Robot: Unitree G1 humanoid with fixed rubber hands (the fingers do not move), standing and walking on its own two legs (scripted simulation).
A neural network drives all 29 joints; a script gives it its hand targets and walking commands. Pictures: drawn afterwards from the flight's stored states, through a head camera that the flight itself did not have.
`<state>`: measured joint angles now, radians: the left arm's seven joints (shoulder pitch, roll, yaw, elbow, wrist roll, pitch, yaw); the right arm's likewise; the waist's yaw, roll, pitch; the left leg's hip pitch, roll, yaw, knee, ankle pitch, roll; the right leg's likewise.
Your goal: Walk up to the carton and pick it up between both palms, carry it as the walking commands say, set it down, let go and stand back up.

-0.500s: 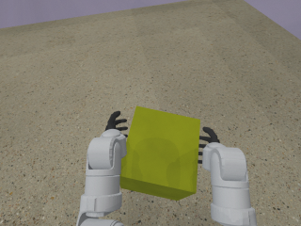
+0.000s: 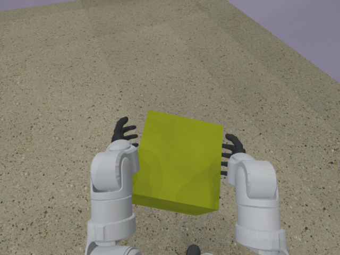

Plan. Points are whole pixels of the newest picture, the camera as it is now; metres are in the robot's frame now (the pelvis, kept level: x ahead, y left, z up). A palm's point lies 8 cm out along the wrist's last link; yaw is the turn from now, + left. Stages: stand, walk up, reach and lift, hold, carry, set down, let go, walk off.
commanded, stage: carry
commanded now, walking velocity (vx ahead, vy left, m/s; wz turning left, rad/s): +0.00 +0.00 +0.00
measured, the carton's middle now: (173, 167) +0.33 +0.03 -0.01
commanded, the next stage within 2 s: none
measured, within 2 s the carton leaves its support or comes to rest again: neither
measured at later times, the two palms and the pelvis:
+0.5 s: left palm (134, 96) +0.47 +0.14 +0.09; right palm (229, 112) +0.45 -0.11 +0.07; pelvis +0.15 +0.02 +0.00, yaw -4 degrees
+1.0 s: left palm (152, 68) +0.59 +0.10 +0.09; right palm (235, 91) +0.54 -0.14 +0.06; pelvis +0.28 +0.01 +0.00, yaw -7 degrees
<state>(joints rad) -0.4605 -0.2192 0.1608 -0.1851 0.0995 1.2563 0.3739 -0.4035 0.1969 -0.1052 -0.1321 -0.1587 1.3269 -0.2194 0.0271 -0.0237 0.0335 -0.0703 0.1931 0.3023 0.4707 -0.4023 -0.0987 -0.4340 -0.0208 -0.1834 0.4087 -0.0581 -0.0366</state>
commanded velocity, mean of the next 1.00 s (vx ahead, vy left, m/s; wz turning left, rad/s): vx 0.24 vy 0.00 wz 0.00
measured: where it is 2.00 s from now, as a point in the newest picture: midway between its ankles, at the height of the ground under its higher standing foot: (177, 151)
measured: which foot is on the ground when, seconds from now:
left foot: down 0.00-0.04, up 0.06-0.34, down 0.36-1.00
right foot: down 0.00-0.90, up 0.92-0.98, down 1.00-1.00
